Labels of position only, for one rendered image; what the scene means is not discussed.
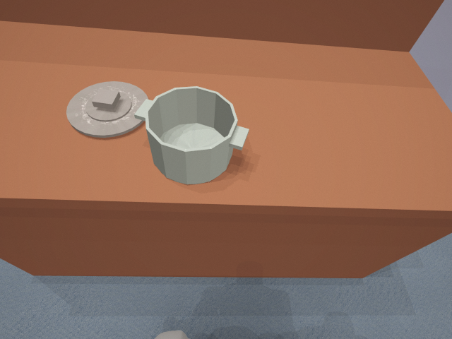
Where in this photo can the knob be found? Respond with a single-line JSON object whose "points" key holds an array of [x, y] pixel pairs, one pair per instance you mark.
{"points": [[107, 99]]}

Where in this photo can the lid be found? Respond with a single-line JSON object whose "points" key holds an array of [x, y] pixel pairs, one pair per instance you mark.
{"points": [[104, 123]]}

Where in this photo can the table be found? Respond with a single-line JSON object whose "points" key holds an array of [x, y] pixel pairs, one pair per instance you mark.
{"points": [[347, 166]]}

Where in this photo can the pot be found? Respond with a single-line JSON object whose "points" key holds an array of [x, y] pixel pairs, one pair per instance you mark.
{"points": [[192, 132]]}

